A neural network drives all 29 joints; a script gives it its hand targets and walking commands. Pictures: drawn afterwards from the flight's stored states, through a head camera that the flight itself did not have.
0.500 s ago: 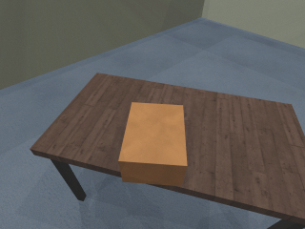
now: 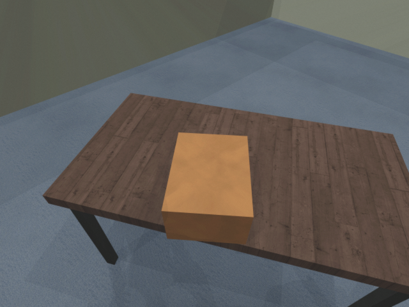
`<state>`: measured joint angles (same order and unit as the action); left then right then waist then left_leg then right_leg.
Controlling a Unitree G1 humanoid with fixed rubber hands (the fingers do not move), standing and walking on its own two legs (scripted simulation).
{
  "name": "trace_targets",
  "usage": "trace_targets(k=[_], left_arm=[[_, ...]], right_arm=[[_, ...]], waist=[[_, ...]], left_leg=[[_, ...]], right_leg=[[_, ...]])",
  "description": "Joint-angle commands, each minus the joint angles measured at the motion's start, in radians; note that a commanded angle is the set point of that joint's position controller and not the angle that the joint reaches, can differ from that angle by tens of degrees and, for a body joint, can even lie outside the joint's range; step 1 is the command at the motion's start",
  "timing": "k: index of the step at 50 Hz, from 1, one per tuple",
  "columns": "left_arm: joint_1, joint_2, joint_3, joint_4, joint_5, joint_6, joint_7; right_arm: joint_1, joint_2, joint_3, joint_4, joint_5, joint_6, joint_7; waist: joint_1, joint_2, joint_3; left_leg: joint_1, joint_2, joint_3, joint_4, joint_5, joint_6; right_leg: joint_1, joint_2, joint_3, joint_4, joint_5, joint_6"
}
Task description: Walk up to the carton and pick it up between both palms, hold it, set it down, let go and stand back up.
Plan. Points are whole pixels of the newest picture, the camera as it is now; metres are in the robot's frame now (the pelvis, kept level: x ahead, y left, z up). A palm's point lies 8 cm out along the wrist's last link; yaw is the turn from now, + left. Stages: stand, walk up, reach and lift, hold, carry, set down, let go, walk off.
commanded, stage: stand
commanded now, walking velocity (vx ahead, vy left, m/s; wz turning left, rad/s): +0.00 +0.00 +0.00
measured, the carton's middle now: (209, 184) +0.48 -0.01 -0.11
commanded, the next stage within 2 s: none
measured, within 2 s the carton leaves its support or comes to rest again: neither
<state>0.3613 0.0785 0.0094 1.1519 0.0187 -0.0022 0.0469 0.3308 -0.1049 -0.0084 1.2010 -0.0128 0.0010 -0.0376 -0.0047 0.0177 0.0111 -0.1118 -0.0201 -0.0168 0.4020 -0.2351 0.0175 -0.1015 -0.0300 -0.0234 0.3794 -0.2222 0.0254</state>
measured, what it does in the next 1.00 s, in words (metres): stands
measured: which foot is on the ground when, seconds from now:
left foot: down 0.00-1.00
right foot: down 0.00-1.00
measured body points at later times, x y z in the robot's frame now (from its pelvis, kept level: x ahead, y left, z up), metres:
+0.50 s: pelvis -0.01 +0.00 +0.00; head -0.02 +0.00 +0.45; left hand -0.06 +0.19 -0.17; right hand -0.05 -0.19 -0.17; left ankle -0.01 +0.11 -0.74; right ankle -0.01 -0.13 -0.74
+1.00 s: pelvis -0.01 -0.01 +0.00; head -0.01 -0.01 +0.45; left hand -0.07 +0.18 -0.17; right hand -0.06 -0.20 -0.17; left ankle -0.01 +0.11 -0.74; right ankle -0.01 -0.14 -0.74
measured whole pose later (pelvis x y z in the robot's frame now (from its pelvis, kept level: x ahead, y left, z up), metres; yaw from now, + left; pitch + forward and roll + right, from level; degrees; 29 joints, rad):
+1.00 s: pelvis -0.01 -0.01 +0.00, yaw +0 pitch -2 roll +0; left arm 0.36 0.07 0.00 1.19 0.01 0.00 0.04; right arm 0.34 -0.09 0.00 1.18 -0.01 0.00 -0.04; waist 0.00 0.00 0.03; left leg -0.17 -0.02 -0.02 0.42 -0.22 0.01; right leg -0.17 -0.03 -0.02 0.42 -0.22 0.02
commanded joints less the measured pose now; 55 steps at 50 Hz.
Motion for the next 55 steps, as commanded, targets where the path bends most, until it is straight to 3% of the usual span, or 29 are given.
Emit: trace_targets(k=[1,33,34,37,55], left_arm=[[0.081,0.083,0.01,-0.002,0.0,-0.006,0.007],[0.1,0.069,-0.006,0.029,-0.002,-0.003,0.003],[0.1,0.07,-0.001,0.037,-0.006,0.0,0.003],[0.107,0.065,0.0,0.035,-0.005,0.002,0.003],[0.101,0.068,0.007,0.031,-0.004,-0.008,0.001]], right_arm=[[0.074,-0.081,-0.007,-0.003,0.0,-0.007,-0.007],[0.085,-0.067,0.005,-0.008,0.003,-0.007,-0.005],[0.098,-0.077,0.0,-0.01,0.005,-0.003,-0.003],[0.099,-0.076,-0.001,-0.016,0.004,0.0,-0.002],[0.105,-0.06,-0.002,-0.032,0.004,-0.011,-0.004]], waist=[[0.001,-0.015,0.116],[0.004,-0.013,0.124],[-0.001,-0.067,0.16],[0.002,-0.028,0.152],[0.005,-0.024,0.115]], left_leg=[[-0.113,0.085,-0.083,-0.103,0.102,0.003],[-0.16,0.079,-0.102,-0.102,0.002,0.009],[-0.173,0.075,-0.103,-0.116,-0.025,0.014],[-0.177,0.075,-0.105,-0.122,-0.045,0.015],[-0.143,0.078,-0.087,-0.088,0.037,0.013]], right_leg=[[-0.031,-0.06,0.052,-0.065,0.087,-0.023],[-0.075,-0.054,0.047,-0.045,0.023,-0.023],[-0.105,-0.05,0.047,-0.049,-0.018,-0.022],[-0.107,-0.049,0.049,-0.045,-0.026,-0.024],[-0.092,-0.056,0.059,-0.047,0.024,-0.035]])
